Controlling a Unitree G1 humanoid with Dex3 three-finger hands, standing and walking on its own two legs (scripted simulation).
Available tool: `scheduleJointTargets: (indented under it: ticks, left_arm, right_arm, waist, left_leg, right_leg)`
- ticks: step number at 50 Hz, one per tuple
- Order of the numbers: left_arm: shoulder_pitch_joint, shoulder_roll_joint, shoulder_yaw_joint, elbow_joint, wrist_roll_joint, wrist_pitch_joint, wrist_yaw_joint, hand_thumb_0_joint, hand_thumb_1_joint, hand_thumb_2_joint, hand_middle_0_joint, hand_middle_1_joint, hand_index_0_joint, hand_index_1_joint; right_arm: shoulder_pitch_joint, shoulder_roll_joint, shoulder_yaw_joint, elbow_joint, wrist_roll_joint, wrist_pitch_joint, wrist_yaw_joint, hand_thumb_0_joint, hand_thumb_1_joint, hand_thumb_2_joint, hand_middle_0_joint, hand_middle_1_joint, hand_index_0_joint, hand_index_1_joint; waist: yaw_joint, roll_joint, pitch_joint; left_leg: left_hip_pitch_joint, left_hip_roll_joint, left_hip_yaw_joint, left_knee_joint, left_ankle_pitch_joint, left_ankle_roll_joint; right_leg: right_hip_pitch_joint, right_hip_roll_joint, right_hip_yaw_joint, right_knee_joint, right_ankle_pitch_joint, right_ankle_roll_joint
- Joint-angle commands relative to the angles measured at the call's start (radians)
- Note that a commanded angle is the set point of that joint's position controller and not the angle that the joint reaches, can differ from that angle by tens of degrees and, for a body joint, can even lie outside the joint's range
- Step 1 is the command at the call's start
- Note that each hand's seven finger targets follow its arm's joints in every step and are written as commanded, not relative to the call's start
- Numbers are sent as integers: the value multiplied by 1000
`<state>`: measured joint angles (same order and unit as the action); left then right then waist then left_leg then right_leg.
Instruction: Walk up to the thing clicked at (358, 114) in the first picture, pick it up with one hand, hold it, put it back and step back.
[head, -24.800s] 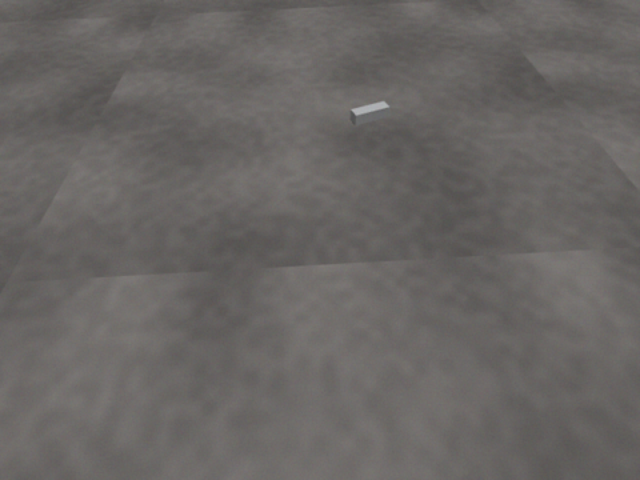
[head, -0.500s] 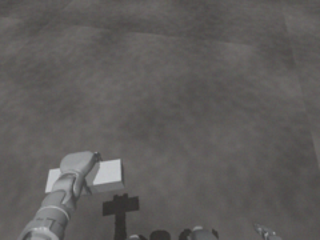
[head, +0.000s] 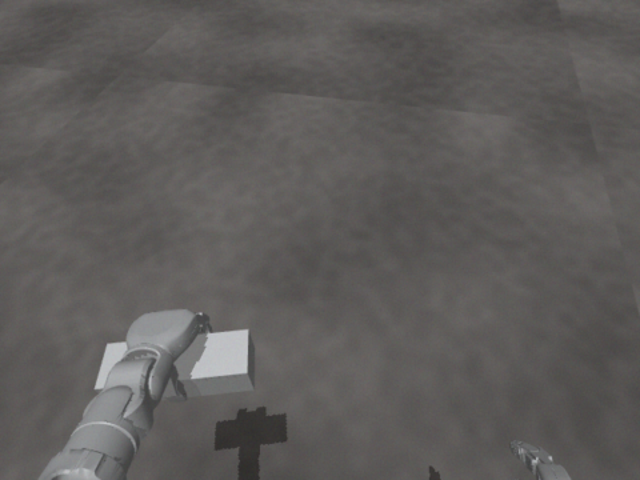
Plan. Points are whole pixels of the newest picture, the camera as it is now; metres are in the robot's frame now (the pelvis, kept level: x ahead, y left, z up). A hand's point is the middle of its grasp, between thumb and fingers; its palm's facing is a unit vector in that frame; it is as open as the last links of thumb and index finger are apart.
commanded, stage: hold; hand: left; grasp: from above
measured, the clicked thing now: (181, 367) +0.31 +0.22 -0.09
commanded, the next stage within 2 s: crouch in 1.50 s
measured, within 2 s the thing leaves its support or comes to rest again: neither
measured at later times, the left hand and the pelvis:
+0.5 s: hand (173, 369) +0.28 +0.21 -0.04, palm faces -0.47 -0.05 -0.88, open 9.7 cm; pelvis -0.01 +0.00 +0.01, yaw +0 degrees
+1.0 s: hand (167, 373) +0.27 +0.21 -0.02, palm faces -0.47 -0.05 -0.88, open 9.7 cm; pelvis -0.01 -0.01 +0.01, yaw +0 degrees
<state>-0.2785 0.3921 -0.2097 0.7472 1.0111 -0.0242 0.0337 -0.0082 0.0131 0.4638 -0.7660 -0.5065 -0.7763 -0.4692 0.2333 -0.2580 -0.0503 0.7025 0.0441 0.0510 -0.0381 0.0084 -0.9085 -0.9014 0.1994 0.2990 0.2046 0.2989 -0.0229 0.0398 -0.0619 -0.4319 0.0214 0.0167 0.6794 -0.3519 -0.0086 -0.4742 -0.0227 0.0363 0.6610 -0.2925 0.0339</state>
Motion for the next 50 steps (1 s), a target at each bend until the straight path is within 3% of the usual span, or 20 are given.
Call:
scheduleJointTargets:
  ticks: [1,4,7,10,12,14,16,18,20,22,23,24,25,34,40,42,43,45,47,50]
  left_arm:
    - [-341,210,90,-210,-2,-1,35,0,754,773,-1119,-581,-1110,-592]
    - [-345,229,104,-230,-5,-5,28,0,765,749,-1114,-585,-1113,-587]
    - [-314,201,85,-223,-6,-4,15,0,745,787,-1132,-565,-1112,-588]
    - [-337,241,113,-254,-6,-7,13,0,764,798,-1137,-582,-1122,-599]
    - [-348,208,86,-264,-1,-3,12,0,760,794,-1123,-605,-1115,-615]
    - [-304,217,100,-231,-10,0,10,0,781,778,-1143,-590,-1135,-600]
    - [-337,246,118,-269,-14,-5,5,0,787,787,-1145,-584,-1135,-596]
    - [-335,212,87,-286,-8,-6,-3,0,769,806,-1146,-589,-1129,-608]
    - [-325,238,116,-288,-10,-7,-4,0,762,801,-1136,-592,-1123,-608]
    - [-310,219,101,-279,-13,-8,-8,0,761,799,-1143,-583,-1127,-602]
    - [-322,226,103,-299,-11,-7,-8,0,778,807,-1152,-580,-1135,-599]
    - [-313,217,95,-278,-8,-6,-10,0,775,820,-1168,-573,-1142,-602]
    - [-320,236,113,-289,-12,-7,-11,0,773,810,-1155,-578,-1135,-601]
    - [-294,227,106,-308,-25,-6,-26,0,759,783,-1137,-573,-1123,-590]
    - [-297,253,130,-357,-26,-18,-36,0,719,805,-1122,-574,-1098,-600]
    - [-298,225,104,-365,-24,-20,-39,0,729,805,-1129,-579,-1107,-604]
    - [-302,247,120,-367,-24,-20,-38,0,731,803,-1120,-584,-1102,-605]
    - [-302,253,130,-346,-25,-18,-41,0,715,787,-1103,-585,-1089,-601]
    - [-287,208,90,-354,-28,-18,-48,0,715,805,-1111,-585,-1092,-608]
    - [-280,234,114,-381,-33,-20,-46,0,720,802,-1112,-587,-1095,-607]
  right_arm:
    - [-25,-139,-48,-116,3,-36,-15,0,-901,-899,200,300,200,300]
    - [-43,-141,-47,-128,6,-34,-17,0,-900,-899,200,300,200,300]
    - [-51,-133,-42,-131,5,-35,-16,0,-902,-900,200,300,200,300]
    - [-59,-136,-42,-134,6,-33,-18,0,-902,-900,200,300,200,300]
    - [-64,-129,-38,-137,6,-32,-18,0,-903,-901,200,299,200,299]
    - [-73,-132,-36,-138,8,-33,-19,0,-902,-901,200,300,200,300]
    - [-81,-133,-39,-143,9,-32,-21,0,-901,-900,200,300,200,300]
    - [-93,-125,-33,-151,8,-31,-20,0,-902,-902,200,300,200,300]
    - [-89,-129,-34,-145,8,-32,-22,0,-902,-901,200,300,200,300]
    - [-91,-128,-32,-145,8,-33,-23,0,-903,-902,200,300,200,300]
    - [-103,-127,-32,-149,10,-33,-25,0,-902,-901,200,300,200,300]
    - [-96,-128,-31,-148,10,-32,-25,0,-904,-902,200,300,200,300]
    - [-101,-128,-32,-147,10,-32,-26,0,-902,-902,200,300,200,300]
    - [-134,-123,-22,-159,13,-35,-30,0,-902,-902,200,300,200,300]
    - [-146,-121,-21,-165,13,-34,-33,0,-904,-903,200,300,200,300]
    - [-146,-119,-17,-167,12,-34,-33,0,-904,-903,200,300,200,300]
    - [-153,-120,-18,-169,14,-33,-34,0,-903,-903,200,300,200,300]
    - [-153,-117,-16,-163,14,-33,-36,0,-903,-903,200,300,200,300]
    - [-149,-115,-16,-162,14,-33,-35,0,-904,-903,200,300,200,300]
    - [-156,-118,-17,-166,14,-32,-36,0,-904,-903,200,300,200,300]
  waist:
    - [-11,-14,-264]
    - [3,-10,-249]
    - [1,-33,-242]
    - [15,0,-254]
    - [1,-22,-252]
    - [6,-33,-215]
    - [17,-14,-238]
    - [13,-27,-223]
    - [21,-5,-240]
    - [9,-20,-231]
    - [18,-11,-224]
    - [4,-18,-212]
    - [18,-17,-219]
    - [22,-22,-174]
    - [36,8,-201]
    - [21,-31,-190]
    - [32,-8,-183]
    - [27,-22,-180]
    - [16,-27,-183]
    - [33,-16,-197]
  left_leg:
    - [152,-36,0,-101,335,9]
    - [159,-38,4,-123,293,11]
    - [160,-39,5,-133,294,15]
    - [179,-36,6,-143,313,11]
    - [183,-39,7,-144,302,17]
    - [169,-41,10,-157,272,18]
    - [184,-41,12,-164,275,18]
    - [183,-44,13,-172,249,22]
    - [196,-43,14,-176,259,19]
    - [208,-38,12,-179,274,18]
    - [208,-39,11,-184,273,17]
    - [205,-40,15,-183,263,19]
    - [206,-39,13,-189,265,20]
    - [211,-38,10,-223,197,20]
    - [241,-40,11,-231,233,17]
    - [238,-38,8,-232,231,20]
    - [239,-40,11,-239,222,18]
    - [241,-42,14,-237,215,22]
    - [255,-41,13,-237,223,22]
    - [255,-40,9,-240,247,17]
  right_leg:
    - [151,54,-41,-89,256,-40]
    - [155,52,-39,-111,217,-41]
    - [173,50,-36,-117,221,-39]
    - [189,53,-39,-124,229,-41]
    - [186,50,-32,-133,231,-37]
    - [192,48,-34,-148,202,-35]
    - [199,47,-33,-152,204,-37]
    - [203,44,-30,-164,181,-34]
    - [212,45,-29,-164,187,-37]
    - [209,50,-32,-165,198,-37]
    - [204,49,-34,-169,195,-38]
    - [206,47,-30,-174,192,-36]
    - [213,46,-32,-176,192,-36]
    - [211,46,-33,-208,123,-35]
    - [239,45,-32,-211,149,-39]
    - [236,46,-32,-214,152,-37]
    - [240,45,-32,-221,141,-39]
    - [235,43,-30,-228,134,-35]
    - [236,43,-28,-225,147,-35]
    - [251,46,-34,-223,160,-38]
